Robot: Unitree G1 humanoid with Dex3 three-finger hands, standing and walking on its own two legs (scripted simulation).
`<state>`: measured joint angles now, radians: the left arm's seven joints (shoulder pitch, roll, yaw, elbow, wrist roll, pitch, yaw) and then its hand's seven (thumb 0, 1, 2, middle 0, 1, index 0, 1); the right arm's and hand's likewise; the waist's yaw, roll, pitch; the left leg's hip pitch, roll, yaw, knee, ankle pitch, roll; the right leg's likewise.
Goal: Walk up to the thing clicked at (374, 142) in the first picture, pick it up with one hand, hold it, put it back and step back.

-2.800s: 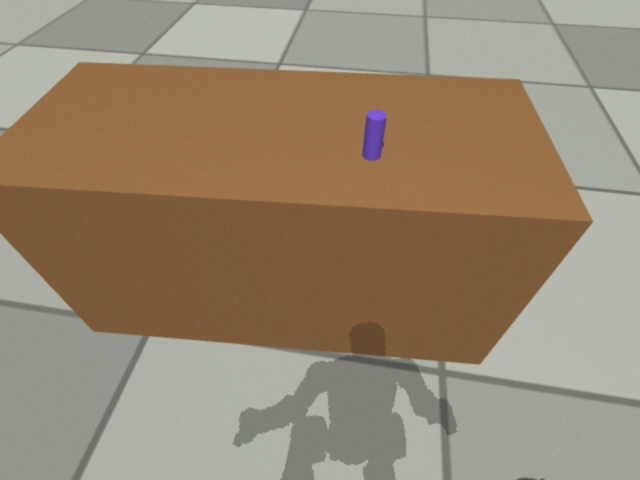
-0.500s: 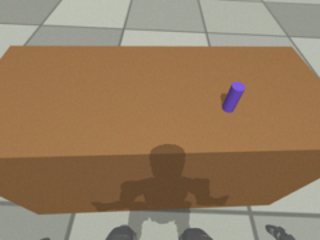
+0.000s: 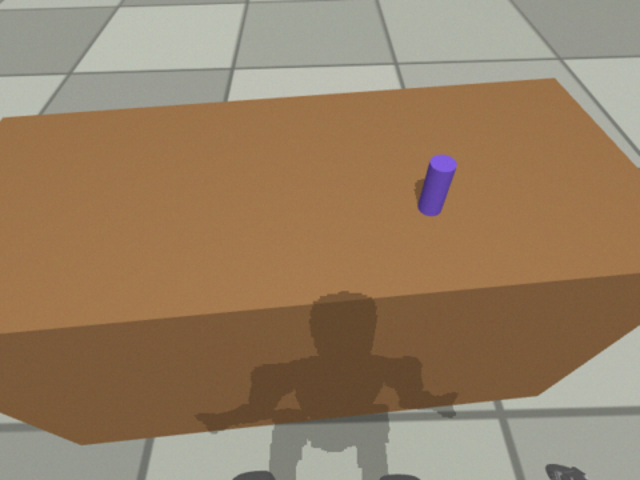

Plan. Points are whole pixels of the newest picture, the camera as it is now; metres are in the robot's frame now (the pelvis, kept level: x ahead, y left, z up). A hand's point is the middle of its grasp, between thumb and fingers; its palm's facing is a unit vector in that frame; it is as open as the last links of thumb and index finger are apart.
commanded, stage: walk up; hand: right
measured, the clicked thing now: (436, 186) +0.54 -0.21 +0.00
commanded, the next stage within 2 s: stand in 1.12 s
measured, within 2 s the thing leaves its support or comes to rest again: neither
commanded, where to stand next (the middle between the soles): +0.05 -0.02 m, yaw +2 degrees
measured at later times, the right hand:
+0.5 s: hand out of the picture +0.08 -0.27 -0.13, palm faces -0.07 +0.92 -0.38, open 7.4 cm
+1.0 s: hand out of the picture +0.12 -0.24 -0.12, palm faces -0.10 +0.93 -0.36, open 7.4 cm
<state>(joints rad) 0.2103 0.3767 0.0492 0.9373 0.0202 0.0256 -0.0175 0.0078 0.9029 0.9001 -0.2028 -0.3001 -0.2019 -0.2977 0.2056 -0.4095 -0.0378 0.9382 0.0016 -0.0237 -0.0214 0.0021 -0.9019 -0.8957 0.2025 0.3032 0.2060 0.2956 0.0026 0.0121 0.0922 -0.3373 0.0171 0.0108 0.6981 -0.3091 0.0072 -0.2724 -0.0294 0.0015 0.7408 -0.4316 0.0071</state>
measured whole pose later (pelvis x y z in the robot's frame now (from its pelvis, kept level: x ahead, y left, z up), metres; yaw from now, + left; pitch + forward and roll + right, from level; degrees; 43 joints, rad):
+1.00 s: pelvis +0.01 +0.00 +0.03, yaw +4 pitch -2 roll -1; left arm 0.09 0.35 0.04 1.12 0.01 0.02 -0.02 0.01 0.91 0.90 -0.20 -0.30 -0.20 -0.30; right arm 0.09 -0.34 0.00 1.10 -0.02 -0.03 -0.01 0.00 -0.90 -0.90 0.20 0.30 0.21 0.30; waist 0.01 0.00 0.05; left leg -0.20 0.01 -0.05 0.42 -0.19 -0.01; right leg -0.07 -0.03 -0.07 0.36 -0.26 0.02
